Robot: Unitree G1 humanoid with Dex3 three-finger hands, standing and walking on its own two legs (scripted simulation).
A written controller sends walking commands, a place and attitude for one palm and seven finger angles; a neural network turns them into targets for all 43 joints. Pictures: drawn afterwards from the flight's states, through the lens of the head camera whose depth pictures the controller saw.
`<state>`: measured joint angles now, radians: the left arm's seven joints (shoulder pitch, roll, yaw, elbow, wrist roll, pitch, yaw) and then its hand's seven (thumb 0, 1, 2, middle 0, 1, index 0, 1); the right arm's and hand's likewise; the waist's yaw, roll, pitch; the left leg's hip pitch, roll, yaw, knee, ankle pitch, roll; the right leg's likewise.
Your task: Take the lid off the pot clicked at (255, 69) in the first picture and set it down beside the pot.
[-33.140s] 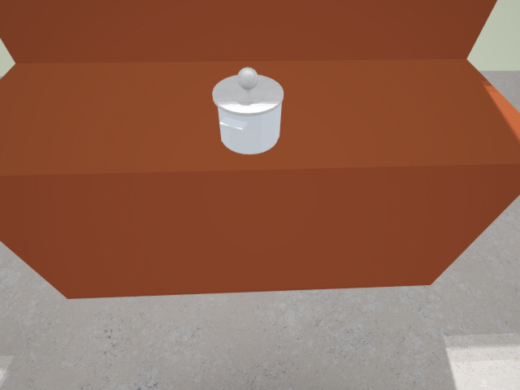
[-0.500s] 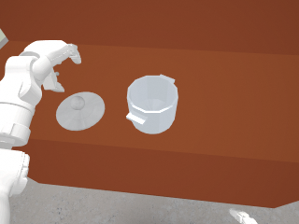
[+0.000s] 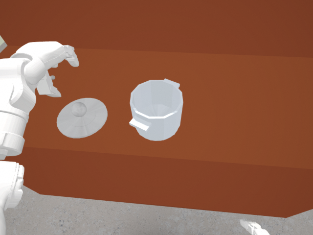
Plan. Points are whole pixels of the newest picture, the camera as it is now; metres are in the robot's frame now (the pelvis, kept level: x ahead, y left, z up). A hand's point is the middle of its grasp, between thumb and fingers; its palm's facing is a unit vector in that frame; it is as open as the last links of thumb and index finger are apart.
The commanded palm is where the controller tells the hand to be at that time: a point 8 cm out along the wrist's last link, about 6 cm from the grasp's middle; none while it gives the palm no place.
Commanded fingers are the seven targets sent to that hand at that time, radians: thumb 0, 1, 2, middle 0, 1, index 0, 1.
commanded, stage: draw the hand back to the body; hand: left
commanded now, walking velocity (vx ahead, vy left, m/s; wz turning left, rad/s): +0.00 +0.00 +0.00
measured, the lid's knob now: (78, 109) +0.47 +0.25 +0.02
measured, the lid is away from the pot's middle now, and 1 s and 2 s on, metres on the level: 0.24 0.24 0.24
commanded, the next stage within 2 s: none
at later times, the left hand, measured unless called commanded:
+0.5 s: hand (62, 83) +0.38 +0.20 +0.21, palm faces +0.21 -0.89 -0.39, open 11.0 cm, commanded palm +0.34 +0.25 +0.23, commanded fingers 0.00 0.02 0.85 -0.41 -0.63 -0.41 -0.63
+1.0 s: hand (60, 97) +0.33 +0.18 +0.22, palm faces +0.38 -0.88 -0.27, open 9.1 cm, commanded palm +0.28 +0.23 +0.21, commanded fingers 0.00 0.65 0.89 -0.26 -0.40 -0.26 -0.40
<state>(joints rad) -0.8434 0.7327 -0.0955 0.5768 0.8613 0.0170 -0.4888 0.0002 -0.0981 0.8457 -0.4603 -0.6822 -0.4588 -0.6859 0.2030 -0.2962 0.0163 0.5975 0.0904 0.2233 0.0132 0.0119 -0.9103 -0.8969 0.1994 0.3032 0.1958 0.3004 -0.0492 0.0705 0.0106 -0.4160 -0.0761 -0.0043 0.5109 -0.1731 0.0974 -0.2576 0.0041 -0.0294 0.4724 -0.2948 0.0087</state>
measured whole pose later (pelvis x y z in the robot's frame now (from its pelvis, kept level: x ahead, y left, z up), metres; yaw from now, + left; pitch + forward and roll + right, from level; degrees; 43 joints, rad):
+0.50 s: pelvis +0.00 -0.01 +0.01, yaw -2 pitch -1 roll -1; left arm -0.44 0.46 0.17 0.20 0.04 -0.09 -0.02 0.00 -0.10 0.85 -0.46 -0.68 -0.46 -0.68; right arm 0.14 -0.22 0.09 0.60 0.06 0.02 -0.04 0.01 -0.91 -0.90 0.20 0.30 0.20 0.30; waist 0.03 0.01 0.07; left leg -0.26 -0.06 0.02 0.44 -0.16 0.07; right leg -0.12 0.02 0.00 0.42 -0.28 -0.01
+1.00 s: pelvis +0.02 -0.06 +0.01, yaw -3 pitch -3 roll +0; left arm -0.05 0.41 0.35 -0.09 -0.11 -0.09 0.09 0.00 0.40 0.88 -0.33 -0.49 -0.33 -0.49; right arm 0.17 -0.27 0.02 0.67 0.05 -0.03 -0.05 0.02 -0.91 -0.90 0.20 0.30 0.20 0.30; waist 0.01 0.05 0.04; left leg -0.18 -0.01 0.02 0.44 -0.21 0.02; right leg -0.04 0.07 0.01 0.40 -0.30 -0.06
